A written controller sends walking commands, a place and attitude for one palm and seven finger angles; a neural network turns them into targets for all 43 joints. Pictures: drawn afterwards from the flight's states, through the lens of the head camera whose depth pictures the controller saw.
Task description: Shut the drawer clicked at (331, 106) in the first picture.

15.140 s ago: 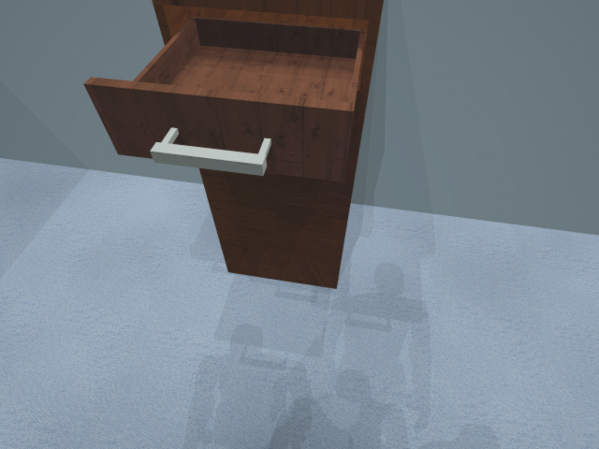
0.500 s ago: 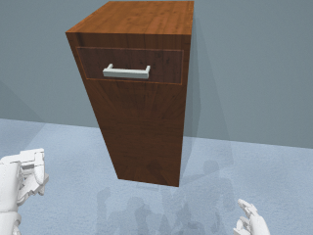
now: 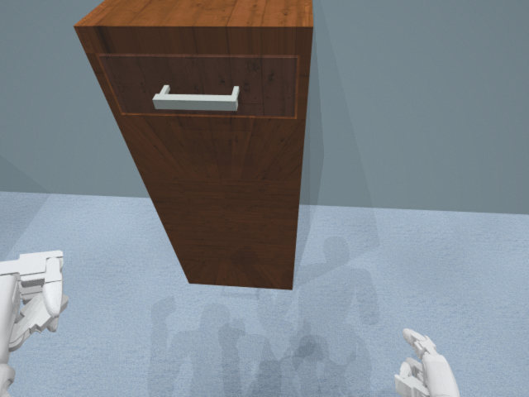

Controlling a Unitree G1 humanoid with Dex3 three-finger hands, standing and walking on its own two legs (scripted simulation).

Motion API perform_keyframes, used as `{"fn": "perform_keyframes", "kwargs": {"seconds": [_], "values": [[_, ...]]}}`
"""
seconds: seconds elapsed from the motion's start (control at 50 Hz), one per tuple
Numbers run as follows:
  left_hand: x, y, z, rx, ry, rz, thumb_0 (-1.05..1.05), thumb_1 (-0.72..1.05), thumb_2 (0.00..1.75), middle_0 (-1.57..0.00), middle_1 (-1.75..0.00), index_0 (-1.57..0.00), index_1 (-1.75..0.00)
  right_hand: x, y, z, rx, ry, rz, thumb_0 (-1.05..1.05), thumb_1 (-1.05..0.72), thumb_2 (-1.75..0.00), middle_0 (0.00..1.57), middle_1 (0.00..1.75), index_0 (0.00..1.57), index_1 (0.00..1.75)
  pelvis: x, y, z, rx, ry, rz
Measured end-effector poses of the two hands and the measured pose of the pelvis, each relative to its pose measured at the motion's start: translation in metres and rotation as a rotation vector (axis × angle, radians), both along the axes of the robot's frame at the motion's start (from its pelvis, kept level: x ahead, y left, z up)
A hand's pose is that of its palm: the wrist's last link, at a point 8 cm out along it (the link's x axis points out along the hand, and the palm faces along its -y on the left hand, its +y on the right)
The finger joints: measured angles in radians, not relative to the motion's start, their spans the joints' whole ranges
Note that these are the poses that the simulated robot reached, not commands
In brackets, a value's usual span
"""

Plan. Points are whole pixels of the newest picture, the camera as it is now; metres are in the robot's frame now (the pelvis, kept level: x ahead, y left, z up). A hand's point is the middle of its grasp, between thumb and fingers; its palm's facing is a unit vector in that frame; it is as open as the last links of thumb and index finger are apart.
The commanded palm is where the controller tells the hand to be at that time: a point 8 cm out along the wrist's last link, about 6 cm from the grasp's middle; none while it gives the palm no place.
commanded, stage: step back with the hand held close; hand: left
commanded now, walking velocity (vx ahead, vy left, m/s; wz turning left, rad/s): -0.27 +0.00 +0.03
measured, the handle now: (198, 96) +0.62 +0.18 +0.14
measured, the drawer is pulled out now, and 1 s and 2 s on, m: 0.00 0.00 0.00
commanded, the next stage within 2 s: stop stepping back and stand still in 1.04 s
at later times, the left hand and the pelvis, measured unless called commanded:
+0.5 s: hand out of the picture +0.10 +0.26 +0.15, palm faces +0.40 -0.80 -0.45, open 3.3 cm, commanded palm +0.04 +0.30 +0.17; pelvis -0.08 +0.01 -0.02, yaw +2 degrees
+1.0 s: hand out of the picture +0.01 +0.29 +0.17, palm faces +0.43 -0.79 -0.43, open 3.3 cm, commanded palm -0.06 +0.32 +0.17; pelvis -0.17 +0.03 -0.02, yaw +4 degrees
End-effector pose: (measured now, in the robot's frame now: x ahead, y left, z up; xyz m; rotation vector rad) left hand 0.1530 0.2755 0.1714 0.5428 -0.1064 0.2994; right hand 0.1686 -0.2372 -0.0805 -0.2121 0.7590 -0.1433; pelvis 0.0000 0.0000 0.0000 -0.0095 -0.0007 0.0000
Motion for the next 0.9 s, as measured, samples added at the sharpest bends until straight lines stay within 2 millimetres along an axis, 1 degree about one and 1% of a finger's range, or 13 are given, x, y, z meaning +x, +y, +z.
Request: {"fn": "perform_keyframes", "kwargs": {"seconds": [0.06, 0.14, 0.36, 0.48, 0.58, 0.62, 0.68, 0.74, 0.78, 0.82, 0.9], "values": [[-0.007, 0.003, -0.001, 0.013, 0.009, -0.007, 0.02, 0.89, 0.9, -1.4, -1.59, -1.4, -1.6, -0.012, -0.004, -0.001, -0.013, 0.014, -0.027, 0.02, -0.91, -0.9, 0.2, 0.3, 0.2, 0.3, -0.007, 0.002, -0.002, 0.003, 0.004, -0.002], [-0.021, 0.008, 0.0, 0.024, -0.017, -0.002, 0.02, 0.89, 0.9, -1.4, -1.59, -1.4, -1.6, -0.026, -0.004, 0.0, -0.023, 0.011, -0.037, 0.02, -0.91, -0.9, 0.2, 0.3, 0.2, 0.3, -0.02, 0.004, -0.004, 0.003, 0.003, -0.002], [-0.069, 0.012, -0.001, 0.022, -0.122, 0.013, 0.02, 0.89, 0.9, -1.41, -1.59, -1.4, -1.6, -0.063, 0.007, 0.001, -0.031, -0.043, -0.006, 0.02, -0.9, -0.9, 0.2, 0.3, 0.2, 0.3, -0.061, 0.007, -0.012, -0.019, -0.003, 0.013], [-0.087, 0.019, -0.002, 0.017, -0.175, 0.014, 0.02, 0.89, 0.9, -1.41, -1.59, -1.4, -1.6, -0.087, 0.012, 0.0, -0.06, -0.038, -0.001, 0.02, -0.9, -0.9, 0.2, 0.3, 0.2, 0.3, -0.079, 0.013, -0.015, -0.036, -0.009, 0.022], [-0.104, 0.024, 0.007, 0.08, -0.211, 0.021, 0.02, 0.89, 0.9, -1.41, -1.59, -1.4, -1.6, -0.102, 0.017, -0.001, -0.053, -0.043, 0.018, 0.02, -0.9, -0.9, 0.2, 0.3, 0.2, 0.3, -0.089, 0.01, -0.016, -0.042, -0.004, 0.063], [-0.113, 0.024, 0.009, 0.1, -0.226, 0.026, 0.02, 0.89, 0.9, -1.41, -1.59, -1.4, -1.6, -0.105, 0.018, -0.004, -0.045, -0.048, 0.035, 0.02, -0.9, -0.9, 0.2, 0.3, 0.2, 0.3, -0.094, 0.008, -0.019, -0.035, 0.011, 0.062], [-0.123, 0.019, 0.007, 0.071, -0.219, 0.017, 0.02, 0.89, 0.9, -1.41, -1.6, -1.4, -1.6, -0.108, 0.019, -0.006, -0.035, -0.044, 0.055, 0.02, -0.9, -0.9, 0.2, 0.3, 0.2, 0.3, -0.109, 0.006, -0.018, -0.042, 0.01, 0.05], [-0.134, 0.013, 0.003, 0.037, -0.21, -0.019, 0.02, 0.89, 0.9, -1.41, -1.6, -1.4, -1.6, -0.114, 0.019, -0.005, -0.034, -0.042, 0.056, 0.02, -0.9, -0.9, 0.2, 0.3, 0.2, 0.3, -0.121, 0.006, -0.018, -0.048, 0.0, 0.052], [-0.141, 0.012, 0.002, 0.023, -0.215, -0.039, 0.02, 0.89, 0.9, -1.41, -1.6, -1.4, -1.6, -0.12, 0.019, -0.003, -0.045, -0.044, 0.05, 0.02, -0.9, -0.9, 0.2, 0.3, 0.2, 0.3, -0.127, 0.009, -0.018, -0.051, -0.006, 0.058], [-0.149, 0.016, 0.001, 0.02, -0.228, -0.048, 0.02, 0.88, 0.9, -1.41, -1.59, -1.4, -1.6, -0.126, 0.019, 0.0, -0.061, -0.046, 0.039, 0.02, -0.9, -0.9, 0.2, 0.3, 0.2, 0.3, -0.132, 0.013, -0.02, -0.054, -0.013, 0.063], [-0.164, 0.034, 0.001, 0.033, -0.264, -0.044, 0.01, 0.88, 0.9, -1.41, -1.59, -1.41, -1.6, -0.14, 0.025, 0.004, -0.097, -0.065, 0.024, 0.02, -0.9, -0.9, 0.2, 0.3, 0.2, 0.3, -0.147, 0.024, -0.024, -0.071, -0.026, 0.061]]}}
